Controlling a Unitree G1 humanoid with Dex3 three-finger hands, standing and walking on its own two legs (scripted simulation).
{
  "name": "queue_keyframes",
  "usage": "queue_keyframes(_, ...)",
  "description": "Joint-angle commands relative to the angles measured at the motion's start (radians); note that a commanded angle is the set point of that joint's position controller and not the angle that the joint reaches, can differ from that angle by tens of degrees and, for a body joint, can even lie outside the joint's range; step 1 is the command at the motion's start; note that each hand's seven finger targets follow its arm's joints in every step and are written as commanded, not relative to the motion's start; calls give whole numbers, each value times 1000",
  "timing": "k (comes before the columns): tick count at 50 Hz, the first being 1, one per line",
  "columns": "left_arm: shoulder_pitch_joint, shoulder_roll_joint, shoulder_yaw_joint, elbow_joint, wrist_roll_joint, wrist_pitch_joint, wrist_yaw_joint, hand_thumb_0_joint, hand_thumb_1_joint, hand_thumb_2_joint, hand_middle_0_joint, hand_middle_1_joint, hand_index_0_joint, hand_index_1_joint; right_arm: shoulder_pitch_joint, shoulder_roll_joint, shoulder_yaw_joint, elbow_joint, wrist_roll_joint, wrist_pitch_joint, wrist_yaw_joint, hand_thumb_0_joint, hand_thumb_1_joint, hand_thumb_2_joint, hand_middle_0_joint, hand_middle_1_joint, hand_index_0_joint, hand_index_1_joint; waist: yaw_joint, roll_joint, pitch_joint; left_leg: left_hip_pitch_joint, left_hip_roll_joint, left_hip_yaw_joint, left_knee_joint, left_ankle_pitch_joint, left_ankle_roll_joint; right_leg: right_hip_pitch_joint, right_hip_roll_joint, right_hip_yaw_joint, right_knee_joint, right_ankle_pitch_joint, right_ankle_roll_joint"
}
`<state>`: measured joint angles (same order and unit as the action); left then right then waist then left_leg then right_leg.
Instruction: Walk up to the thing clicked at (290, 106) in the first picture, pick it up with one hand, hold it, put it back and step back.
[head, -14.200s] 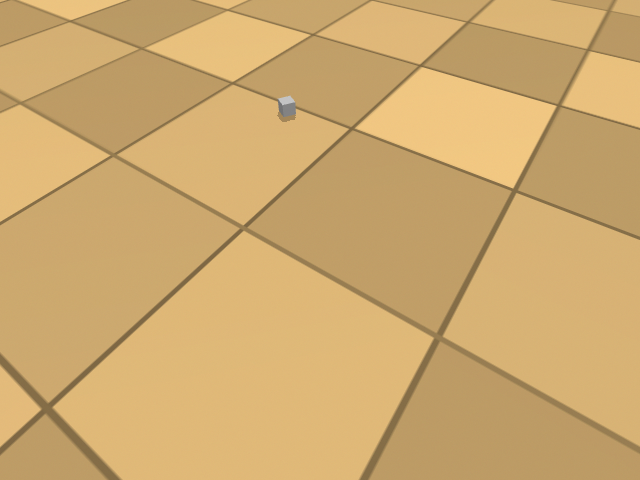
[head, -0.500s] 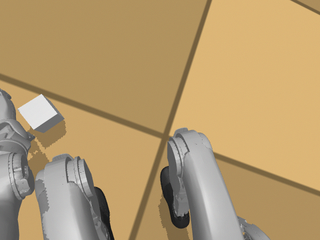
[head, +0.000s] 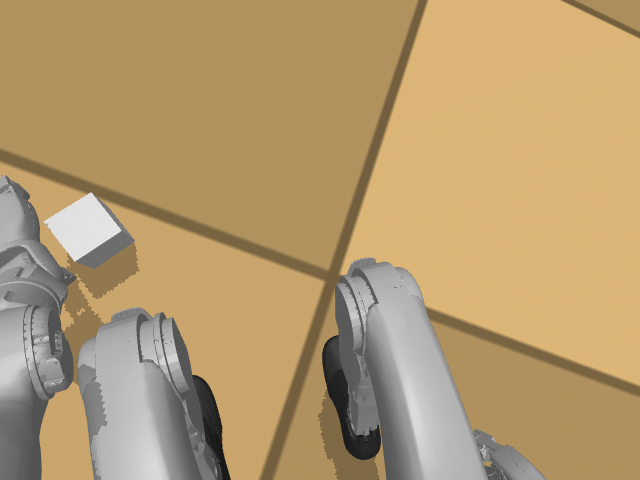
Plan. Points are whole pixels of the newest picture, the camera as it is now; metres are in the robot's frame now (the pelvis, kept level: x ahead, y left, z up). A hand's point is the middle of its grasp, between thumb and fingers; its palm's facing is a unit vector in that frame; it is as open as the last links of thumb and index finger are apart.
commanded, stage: rise first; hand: left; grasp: from above
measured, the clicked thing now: (92, 232) +0.47 +0.27 -0.29
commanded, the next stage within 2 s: approach in 0.06 s
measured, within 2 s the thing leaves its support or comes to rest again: neither
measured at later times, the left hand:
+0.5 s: hand (69, 209) +0.47 +0.26 -0.17, palm faces -0.27 -0.24 -0.93, open 14.2 cm
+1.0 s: hand (61, 242) +0.44 +0.28 -0.20, palm faces -0.30 -0.25 -0.92, open 14.3 cm
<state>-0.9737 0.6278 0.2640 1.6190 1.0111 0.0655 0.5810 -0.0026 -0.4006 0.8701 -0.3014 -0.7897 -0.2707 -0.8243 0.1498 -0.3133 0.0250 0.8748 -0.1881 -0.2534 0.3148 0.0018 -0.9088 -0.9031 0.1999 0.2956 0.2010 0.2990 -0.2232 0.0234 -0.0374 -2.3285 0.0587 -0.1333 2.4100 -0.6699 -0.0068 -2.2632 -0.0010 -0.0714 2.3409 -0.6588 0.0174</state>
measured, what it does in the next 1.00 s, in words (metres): stands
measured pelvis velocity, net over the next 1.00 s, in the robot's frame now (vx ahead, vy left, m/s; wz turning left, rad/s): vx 0.00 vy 0.00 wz -0.01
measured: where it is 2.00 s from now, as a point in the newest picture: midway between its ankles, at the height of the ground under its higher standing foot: (284, 439)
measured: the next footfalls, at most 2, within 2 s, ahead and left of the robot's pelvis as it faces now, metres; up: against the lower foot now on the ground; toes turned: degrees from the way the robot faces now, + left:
none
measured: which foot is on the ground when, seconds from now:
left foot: down 0.00-1.00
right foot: down 0.00-1.00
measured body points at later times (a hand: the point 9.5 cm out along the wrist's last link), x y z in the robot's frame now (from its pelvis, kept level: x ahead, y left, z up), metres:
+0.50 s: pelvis +0.00 +0.00 +0.00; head +0.24 +0.04 +0.38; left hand +0.48 +0.27 -0.11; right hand +0.01 -0.26 -0.11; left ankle +0.08 +0.13 -0.29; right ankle +0.10 -0.12 -0.29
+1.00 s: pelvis +0.00 +0.00 -0.01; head +0.25 +0.04 +0.36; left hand +0.45 +0.29 -0.15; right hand +0.00 -0.27 -0.11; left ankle +0.08 +0.13 -0.29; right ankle +0.10 -0.12 -0.29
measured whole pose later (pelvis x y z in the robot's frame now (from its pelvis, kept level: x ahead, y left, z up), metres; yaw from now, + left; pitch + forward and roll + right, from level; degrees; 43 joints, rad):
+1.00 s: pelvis +0.00 +0.00 -0.01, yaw +0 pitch +31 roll -6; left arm -1.00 0.66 0.29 1.66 1.05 0.01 0.65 0.00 -0.59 1.02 -0.12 -0.97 -0.10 -1.00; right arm 0.19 -0.32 0.05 0.90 -0.23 -0.29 0.35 0.00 -0.90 -0.90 0.20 0.30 0.20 0.30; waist -0.27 -0.01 0.03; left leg -2.35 0.05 -0.16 2.45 -0.66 -0.03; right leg -2.29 0.00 -0.09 2.38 -0.65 0.01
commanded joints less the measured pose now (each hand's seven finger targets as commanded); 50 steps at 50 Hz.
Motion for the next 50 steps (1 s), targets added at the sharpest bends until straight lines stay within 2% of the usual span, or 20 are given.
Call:
queue_keyframes(1, -262, 237, 1, -116, 14, -9, 38, 0, -412, 874, -279, -799, -247, -831, 235, -237, -62, 12, 3, -12, 0, 0, -896, -901, 200, 300, 200, 300, -23, 205, -627, 448, -40, 93, -229, 103, 38, 327, 39, -86, -257, 131, -46)
queue_keyframes(3, -253, 215, -5, -93, 10, -8, 45, 0, -414, 877, -281, -793, -247, -827, 222, -236, -60, 5, 7, -14, 1, 0, -896, -901, 200, 300, 200, 300, -22, 203, -630, 462, -39, 89, -232, 105, 35, 317, 41, -90, -256, 134, -47)
queue_keyframes(7, -281, 275, 24, -125, 21, -18, 56, 0, -399, 863, -294, -784, -261, -817, 230, -240, -62, 21, 0, -16, -1, 0, -896, -901, 200, 300, 200, 300, -21, 220, -640, 445, -42, 97, -227, 84, 35, 325, 41, -84, -261, 107, -47)
queue_keyframes(9, -267, 225, -5, -102, 18, -19, 56, 0, -517, 955, -220, -830, -174, -881, 224, -231, -57, 18, 0, -17, 0, 0, -894, -897, 200, 300, 200, 300, -27, 215, -643, 456, -41, 97, -222, 99, 34, 333, 41, -85, -259, 123, -47)
queue_keyframes(12, -346, 193, -46, -101, 25, -25, 62, 0, -556, 985, -178, -881, -135, -924, 240, -228, -58, 32, -13, -26, 7, 0, -894, -897, 200, 300, 200, 300, -74, 225, -621, 468, -38, 90, -205, 105, 32, 302, 38, -93, -249, 144, -47)
queue_keyframes(13, -357, 198, -36, -128, 20, -29, 73, 0, -570, 1001, -175, -875, -128, -923, 249, -234, -64, 39, -13, -28, 7, 0, -893, -896, 200, 300, 200, 300, -61, 248, -643, 476, -38, 91, -214, 108, 30, 313, 41, -91, -257, 146, -48)
queue_keyframes(14, -359, 161, -54, -84, 17, -22, 80, 0, -574, 1001, -178, -874, -129, -922, 248, -231, -62, 39, -14, -30, 8, 0, -895, -897, 200, 300, 200, 300, -74, 233, -635, 485, -36, 87, -215, 100, 27, 304, 40, -95, -260, 141, -48)
queue_keyframes(18, -500, 170, -63, -128, 30, -9, 107, 0, -604, 1023, -142, -921, -99, -965, 280, -249, -66, 67, -28, -37, 18, 0, -896, -898, 200, 300, 200, 300, -108, 301, -678, 545, -30, 75, -227, 114, 16, 285, 37, -106, -253, 163, -51)
queue_keyframes(20, -500, 160, -74, -53, 30, 13, 113, 0, -611, 1034, -131, -938, -87, -982, 267, -246, -55, 71, -31, -39, 24, 0, -898, -899, 200, 300, 200, 300, -117, 305, -636, 523, -30, 74, -225, 94, 15, 261, 38, -106, -248, 149, -53)
queue_keyframes(23, -505, 226, -23, -36, 37, 43, 124, 0, -611, 1044, -126, -943, -81, -989, 274, -257, -52, 64, -27, -34, 31, 0, -899, -899, 200, 300, 200, 300, -91, 317, -694, 529, -32, 81, -229, 153, 16, 310, 39, -99, -245, 199, -51)
queue_keyframes(26, -433, 252, 8, 49, 33, 85, 107, 0, -611, 1049, -100, -970, -59, -1009, 282, -262, -48, 64, -24, -23, 42, 0, -895, -898, 200, 300, 200, 300, -89, 282, -655, 469, -36, 93, -217, 185, 27, 341, 45, -92, -246, 232, -46)
queue_keyframes(30, -327, 261, 10, 93, 16, 112, 58, 0, -611, 1030, -103, -972, -69, -1005, 271, -255, -41, 34, -20, -17, 47, 0, -891, -896, 200, 300, 200, 300, -90, 178, -597, 365, -42, 99, -198, 163, 53, 384, 47, -78, -264, 208, -30)
queue_keyframes(32, -280, 291, 39, 67, 0, 109, 41, 0, -611, 1038, -93, -973, -58, -1007, 278, -261, -44, 30, -12, -17, 43, 0, -889, -895, 200, 300, 200, 300, -63, 156, -626, 337, -43, 102, -198, 171, 58, 426, 48, -69, -261, 215, -25)
queue_keyframes(36, -234, 251, 21, 18, -10, 73, 8, 0, -611, 1021, -99, -979, -67, -1009, 283, -246, -42, 19, -10, -21, 44, 0, -888, -894, 200, 300, 200, 300, -72, 113, -597, 314, -44, 103, -189, 153, 61, 442, 52, -67, -262, 190, -18)
queue_keyframes(38, -272, 214, 0, -16, -21, 30, 13, 0, -611, 1026, -95, -983, -63, -1013, 292, -243, -44, 29, -15, -27, 41, 0, -887, -894, 200, 300, 200, 300, -92, 124, -597, 320, -43, 95, -185, 129, 56, 428, 53, -73, -261, 166, -21)
queue_keyframes(41, -384, 233, -19, -67, -1, -34, 41, 0, -589, 1003, -110, -975, -84, -1000, 292, -241, -34, 34, -28, -39, 38, 0, -887, -894, 200, 300, 200, 300, -121, 147, -592, 341, -43, 85, -163, 81, 51, 385, 49, -77, -260, 109, -28)
queue_keyframes(44, -479, 306, -11, -173, 32, -81, 92, 0, -584, 995, -113, -967, -86, -992, 274, -253, -32, 28, -32, -52, 29, 0, -891, -896, 200, 300, 200, 300, -100, 235, -658, 433, -41, 85, -157, 69, 39, 368, 44, -79, -254, 92, -38)
queue_keyframes(46, -398, 348, 32, -134, 55, -74, 128, 0, -611, 1030, -93, -968, -58, -1001, 260, -261, -38, 19, -27, -48, 26, 0, -893, -898, 200, 300, 200, 300, -77, 264, -677, 467, -40, 87, -172, 58, 33, 365, 43, -84, -250, 81, -45)
queue_keyframes(48, -435, 335, 32, -141, 68, -66, 141, 0, -604, 1007, -84, -972, -61, -993, 260, -253, -48, 28, -31, -44, 28, 0, -889, -897, 200, 300, 200, 300, -82, 319, -684, 517, -37, 88, -187, 52, 23, 319, 41, -95, -241, 77, -54)
queue_keyframes(50, -389, 268, -8, -33, 58, -47, 136, 0, -611, 1054, -82, -935, -35, -981, 246, -251, -48, 44, -36, -48, 34, 0, -889, -902, 200, 300, 200, 300, -94, 312, -605, 471, -37, 88, -194, 23, 22, 281, 45, -100, -251, 57, -56)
